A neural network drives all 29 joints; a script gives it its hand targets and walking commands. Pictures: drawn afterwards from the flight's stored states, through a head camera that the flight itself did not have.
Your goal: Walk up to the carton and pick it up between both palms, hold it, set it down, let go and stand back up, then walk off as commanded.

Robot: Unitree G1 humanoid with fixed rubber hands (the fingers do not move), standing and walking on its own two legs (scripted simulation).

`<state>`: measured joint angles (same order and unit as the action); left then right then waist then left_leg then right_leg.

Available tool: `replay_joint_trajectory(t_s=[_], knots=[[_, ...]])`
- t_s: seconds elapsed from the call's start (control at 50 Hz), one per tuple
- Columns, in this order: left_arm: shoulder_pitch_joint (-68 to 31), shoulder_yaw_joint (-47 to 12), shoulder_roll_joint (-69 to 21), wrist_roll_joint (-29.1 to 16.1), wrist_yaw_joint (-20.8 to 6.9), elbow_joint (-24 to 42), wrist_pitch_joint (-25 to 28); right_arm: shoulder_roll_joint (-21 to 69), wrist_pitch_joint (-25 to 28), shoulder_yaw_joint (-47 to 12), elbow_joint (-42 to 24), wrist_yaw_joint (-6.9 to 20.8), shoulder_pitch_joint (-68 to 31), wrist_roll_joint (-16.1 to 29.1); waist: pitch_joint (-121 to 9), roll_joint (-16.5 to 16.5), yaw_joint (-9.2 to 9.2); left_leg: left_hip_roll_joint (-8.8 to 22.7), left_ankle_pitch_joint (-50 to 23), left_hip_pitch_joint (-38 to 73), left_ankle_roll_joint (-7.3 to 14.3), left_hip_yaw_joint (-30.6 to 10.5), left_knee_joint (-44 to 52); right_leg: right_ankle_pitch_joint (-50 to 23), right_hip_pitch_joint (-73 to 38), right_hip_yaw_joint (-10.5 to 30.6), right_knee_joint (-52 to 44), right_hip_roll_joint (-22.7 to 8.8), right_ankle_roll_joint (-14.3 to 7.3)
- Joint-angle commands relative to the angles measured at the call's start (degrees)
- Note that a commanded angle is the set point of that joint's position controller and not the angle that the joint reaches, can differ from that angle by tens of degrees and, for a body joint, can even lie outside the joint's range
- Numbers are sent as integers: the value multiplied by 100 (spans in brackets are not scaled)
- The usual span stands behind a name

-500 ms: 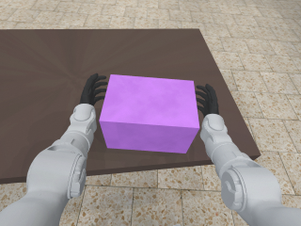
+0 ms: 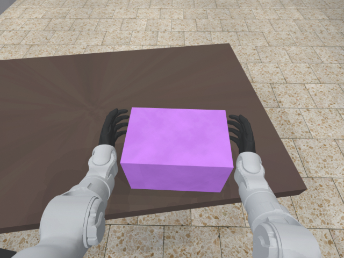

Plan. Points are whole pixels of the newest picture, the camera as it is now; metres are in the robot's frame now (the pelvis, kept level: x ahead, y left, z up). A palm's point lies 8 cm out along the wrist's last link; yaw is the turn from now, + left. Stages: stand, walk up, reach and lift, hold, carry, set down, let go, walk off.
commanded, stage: reach and lift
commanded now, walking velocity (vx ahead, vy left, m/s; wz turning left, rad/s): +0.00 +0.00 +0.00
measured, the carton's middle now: (176, 150) +0.40 -0.05 -0.02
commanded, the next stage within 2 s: none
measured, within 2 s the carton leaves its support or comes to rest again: leaves its support in 0.22 s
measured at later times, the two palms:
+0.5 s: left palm (110, 134) +0.41 +0.11 +0.07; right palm (253, 147) +0.34 -0.22 +0.04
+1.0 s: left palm (107, 136) +0.41 +0.12 +0.07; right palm (250, 144) +0.35 -0.22 +0.04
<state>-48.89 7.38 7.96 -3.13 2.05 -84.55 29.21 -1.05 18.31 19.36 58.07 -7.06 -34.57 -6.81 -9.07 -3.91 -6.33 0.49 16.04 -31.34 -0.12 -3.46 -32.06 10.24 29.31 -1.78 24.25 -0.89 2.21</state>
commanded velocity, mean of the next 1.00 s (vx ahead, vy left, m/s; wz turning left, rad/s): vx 0.00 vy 0.00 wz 0.00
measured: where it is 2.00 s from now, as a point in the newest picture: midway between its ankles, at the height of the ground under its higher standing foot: outside the picture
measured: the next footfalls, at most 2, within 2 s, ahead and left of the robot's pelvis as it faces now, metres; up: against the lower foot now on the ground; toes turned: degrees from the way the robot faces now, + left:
none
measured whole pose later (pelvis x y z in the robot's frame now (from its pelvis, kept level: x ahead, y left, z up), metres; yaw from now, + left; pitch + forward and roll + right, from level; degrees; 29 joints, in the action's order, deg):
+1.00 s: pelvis -0.01 -0.02 +0.01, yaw +0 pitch +16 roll -1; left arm -45.8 6.6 6.3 -0.4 2.2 -73.2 25.0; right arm -2.2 24.0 17.7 58.4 -9.5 -31.6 -6.5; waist -11.5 -1.0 -2.1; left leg 1.9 9.7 -27.9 -1.5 -3.0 -21.4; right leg 4.1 26.2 -2.1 14.2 0.2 0.4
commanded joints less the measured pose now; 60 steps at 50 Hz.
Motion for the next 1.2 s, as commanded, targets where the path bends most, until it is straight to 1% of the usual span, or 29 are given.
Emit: replay_joint_trajectory(t_s=[0.0, 0.06, 0.08, 0.12, 0.16, 0.22, 0.28, 0.3, 0.32, 0.34, 0.42, 0.46, 0.48, 0.52, 0.62, 0.7, 0.72, 0.74, 0.76, 0.84, 0.86, 0.92, 0.96, 1.02, 1.04, 1.1, 1.12, 1.14, 1.18], knots=[[-3148, -1241, -4045, 800, -925, 1184, 306, 3799, 300, -2238, -640, 1066, -3408, -430, -3094, -114, -203, -52, -3525, 1962, -695, 161, 85, -2898, -1820, -150, 123, 249, -275], [-3231, -1399, -4042, 705, -925, 1376, 365, 3816, 358, -2386, -748, 1030, -3391, -330, -3159, -47, -243, -107, -3427, 1882, -676, 213, 145, -3017, -1995, -159, 57, 243, -252], [-3059, -1446, -4099, 742, -910, 1477, 392, 3911, 392, -2534, -877, 1013, -3295, -269, -3165, -78, -168, -95, -3506, 1824, -658, 203, 179, -3186, -2171, -99, 71, 222, -242], [-3218, -1411, -4144, 775, -914, 1452, 433, 3836, 506, -2424, -917, 993, -3382, -420, -3369, -10, -217, -123, -3276, 1745, -650, 204, 241, -3072, -2212, -153, 8, 235, -232], [-3339, -1429, -4112, 762, -889, 1580, 502, 3797, 591, -2453, -940, 999, -3540, -360, -3368, -32, -164, -124, -3367, 1829, -678, 187, 230, -3050, -2192, -108, -46, 214, -251], [-3327, -1475, -4175, 816, -864, 1705, 609, 3748, 781, -2434, -768, 957, -3418, -503, -3427, -78, -216, -125, -3574, 1928, -713, 213, 284, -3258, -2272, -156, -62, 248, -232], [-3359, -1282, -4027, 985, -840, 1601, 707, 3636, 1019, -2347, -889, 941, -3719, -548, -3567, 89, -73, -153, -3364, 1857, -630, 235, 373, -3212, -2347, -107, -132, 242, -246], [-3331, -1224, -4074, 1045, -823, 1590, 711, 3613, 1080, -2253, -805, 955, -3750, -613, -3503, 31, -14, -152, -3371, 1859, -652, 270, 399, -3179, -2366, -120, -143, 243, -242], [-3438, -1061, -3912, 1094, -834, 1503, 718, 3496, 1078, -2177, -654, 956, -3763, -615, -3344, 158, -11, -147, -3186, 1856, -612, 227, 470, -2970, -2366, -94, -202, 223, -244], [-3378, -1006, -3847, 1196, -836, 1414, 749, 3525, 1164, -2179, -664, 971, -3822, -644, -3368, 158, 114, -132, -3242, 1787, -607, 252, 476, -3058, -2409, -85, -202, 211, -250], [-3543, -767, -3752, 1373, -840, 1262, 774, 3286, 1410, -1752, -524, 955, -3928, -961, -3240, 322, 96, -151, -2837, 1735, -530, 344, 726, -2693, -2325, -171, -352, 220, -266], [-3522, -590, -3669, 1510, -848, 1170, 761, 3183, 1507, -1678, -262, 943, -3871, -1057, -3152, 242, 186, -152, -2742, 1803, -509, 412, 830, -2618, -2340, -189, -386, 228, -248], [-3520, -526, -3628, 1573, -854, 1142, 767, 3124, 1562, -1527, -174, 913, -3884, -1148, -3060, 222, 148, -162, -2728, 1886, -503, 417, 858, -2523, -2283, -219, -448, 216, -264], [-3525, -422, -3554, 1622, -845, 1130, 723, 3076, 1631, -1377, -214, 891, -3962, -1330, -3041, 457, 243, -113, -2553, 1952, -463, 486, 916, -2291, -2151, -272, -511, 244, -277], [-3226, -179, -3462, 1872, -863, 1086, 473, 2854, 1627, -1158, 165, 844, -3684, -1502, -2717, 331, 360, -138, -2404, 2152, -411, 619, 1104, -1802, -2117, -312, -696, 264, -308], [-3253, -252, -3464, 1786, -855, 1235, 261, 2909, 1618, -1090, -385, 836, -4012, -1525, -2949, 400, 496, -127, -2056, 1964, -353, 656, 1226, -1610, -2256, -298, -743, 263, -334], [-3219, -331, -3502, 1751, -843, 1242, 157, 2872, 1572, -1138, -455, 837, -4076, -1572, -3013, 400, 423, -139, -2063, 1935, -336, 661, 1247, -1648, -2286, -319, -799, 282, -341], [-3106, -528, -3584, 1627, -797, 1461, 86, 2874, 1500, -1210, -423, 843, -3956, -1517, -3166, 328, 401, -158, -2240, 2034, -377, 701, 1193, -1820, -2211, -365, -765, 327, -349], [-3134, -559, -3538, 1611, -790, 1524, 72, 2940, 1510, -1287, -501, 839, -4042, -1481, -3186, 381, 480, -165, -2224, 2001, -376, 688, 1192, -1821, -2287, -302, -778, 325, -336], [-3159, -1032, -3746, 1304, -728, 1888, -73, 3150, 1296, -1719, -799, 807, -4105, -1142, -3614, 210, 404, -189, -2490, 1933, -387, 625, 1067, -2308, -2559, -225, -660, 357, -327], [-3306, -1193, -3901, 1148, -735, 2058, 8, 3350, 1312, -1852, -905, 790, -4172, -1075, -3896, 276, 340, -237, -2498, 1776, -328, 623, 1032, -2536, -2700, -203, -596, 354, -300], [-3318, -1629, -3994, 796, -702, 2280, -18, 3519, 1122, -2375, -1022, 743, -4054, -706, -4193, 330, 219, -294, -2724, 1618, -317, 547, 924, -3190, -2988, -137, -446, 397, -223], [-3166, -1782, -4020, 659, -678, 2489, -102, 3605, 931, -2775, -1261, 700, -3965, -294, -4277, 281, 287, -322, -2971, 1583, -281, 522, 864, -3648, -3258, -24, -333, 372, -182], [-3226, -1901, -4109, 504, -691, 2977, -267, 3628, 612, -3086, -1655, 617, -3946, 129, -4005, 323, 155, -368, -2936, 1544, -279, 429, 845, -3952, -3598, 63, -311, 350, -145], [-3043, -1807, -4019, 545, -747, 2821, -422, 3578, 481, -3150, -1789, 560, -3868, 241, -3658, 393, 122, -379, -2848, 1446, -243, 405, 902, -4060, -3692, 84, -291, 345, -107], [-2769, -1719, -3990, 622, -821, 3292, -867, 3505, -10, -3404, -2312, 507, -3917, 625, -3211, 571, 187, -396, -2686, 1510, -163, 367, 1041, -3847, -3846, 171, -383, 266, -50], [-2684, -1670, -3990, 673, -832, 3323, -1010, 3474, -106, -3547, -2450, 518, -3906, 643, -3166, 564, 290, -385, -2801, 1505, -200, 346, 1041, -4015, -3907, 181, -398, 271, -45], [-2636, -1671, -4042, 693, -858, 3523, -1130, 3446, -227, -3591, -2596, 500, -3793, 722, -3142, 617, 240, -403, -2857, 1591, -197, 300, 1049, -4089, -3961, 195, -429, 254, -29], [-2355, -1570, -4085, 827, -922, 3819, -1492, 3307, -458, -3682, -2836, 476, -3843, 890, -2746, 619, 334, -364, -3004, 1849, -252, 273, 1128, -3863, -3947, 159, -555, 273, -48]])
